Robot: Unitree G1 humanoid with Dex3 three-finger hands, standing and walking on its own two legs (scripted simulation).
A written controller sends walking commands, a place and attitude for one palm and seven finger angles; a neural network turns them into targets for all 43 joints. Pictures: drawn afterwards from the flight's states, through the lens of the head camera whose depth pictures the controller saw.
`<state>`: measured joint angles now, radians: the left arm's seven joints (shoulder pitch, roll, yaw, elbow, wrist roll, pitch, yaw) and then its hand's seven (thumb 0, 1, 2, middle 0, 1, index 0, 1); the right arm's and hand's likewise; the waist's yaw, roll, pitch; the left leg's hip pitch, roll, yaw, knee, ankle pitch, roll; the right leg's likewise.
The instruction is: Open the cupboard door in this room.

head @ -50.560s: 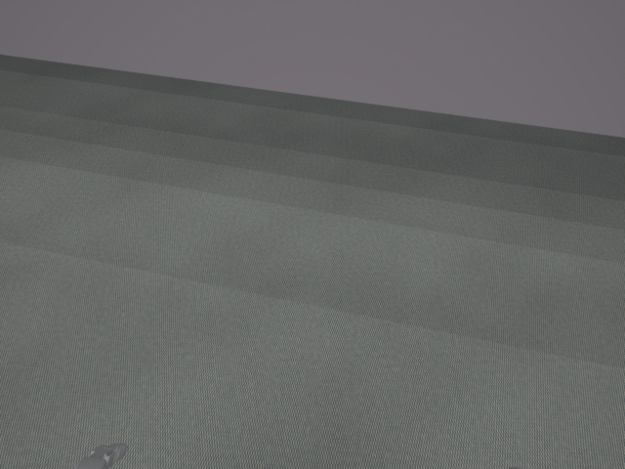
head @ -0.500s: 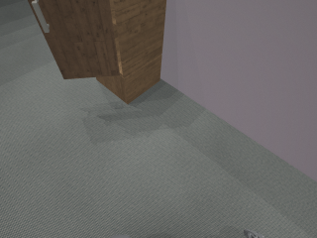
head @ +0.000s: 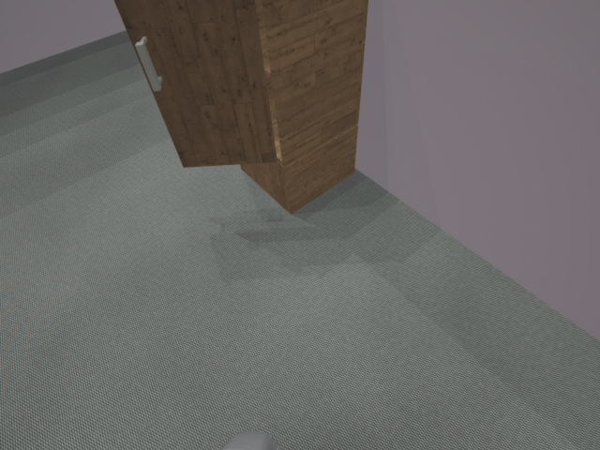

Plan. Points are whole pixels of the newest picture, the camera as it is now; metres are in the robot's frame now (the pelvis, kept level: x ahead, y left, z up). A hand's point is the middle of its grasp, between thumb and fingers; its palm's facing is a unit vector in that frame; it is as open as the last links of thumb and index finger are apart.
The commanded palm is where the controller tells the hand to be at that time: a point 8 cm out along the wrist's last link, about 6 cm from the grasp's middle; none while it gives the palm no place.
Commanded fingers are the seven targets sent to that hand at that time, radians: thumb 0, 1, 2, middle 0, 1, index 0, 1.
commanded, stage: take the last steps up to it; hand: left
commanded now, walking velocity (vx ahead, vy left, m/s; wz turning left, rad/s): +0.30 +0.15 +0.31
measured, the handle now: (150, 64) +1.07 +0.50 -0.03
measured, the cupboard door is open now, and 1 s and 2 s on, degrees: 52 52 52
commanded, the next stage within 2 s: come to a stop and stand still in 1.58 s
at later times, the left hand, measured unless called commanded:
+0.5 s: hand out of the picture -0.03 +0.27 -0.19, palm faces +0.22 -0.96 -0.20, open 7.4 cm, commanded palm none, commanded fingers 0.00 0.90 0.90 -0.20 -0.30 -0.20 -0.30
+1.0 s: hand (166, 322) +0.34 +0.29 -0.16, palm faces +0.08 -0.98 -0.19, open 7.3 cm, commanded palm none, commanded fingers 0.00 0.90 0.90 -0.20 -0.30 -0.20 -0.30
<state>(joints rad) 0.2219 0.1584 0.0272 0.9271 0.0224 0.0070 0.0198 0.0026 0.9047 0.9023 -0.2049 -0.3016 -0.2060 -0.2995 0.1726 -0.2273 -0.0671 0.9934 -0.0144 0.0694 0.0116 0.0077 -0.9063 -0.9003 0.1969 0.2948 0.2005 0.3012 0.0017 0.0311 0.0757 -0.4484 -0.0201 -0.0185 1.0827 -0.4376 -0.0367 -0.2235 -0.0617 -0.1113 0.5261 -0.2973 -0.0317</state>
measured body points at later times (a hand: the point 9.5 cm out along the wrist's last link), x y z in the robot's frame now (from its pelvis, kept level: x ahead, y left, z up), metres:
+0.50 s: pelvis +0.07 +0.10 -0.01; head +0.08 +0.12 +0.44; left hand -0.04 +0.32 -0.17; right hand +0.21 -0.12 -0.14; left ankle +0.07 +0.19 -0.74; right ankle +0.01 -0.05 -0.68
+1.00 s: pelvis +0.24 +0.11 -0.01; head +0.27 +0.10 +0.44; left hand +0.34 +0.34 -0.15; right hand +0.16 -0.10 -0.17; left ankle +0.12 +0.21 -0.66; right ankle +0.28 +0.03 -0.74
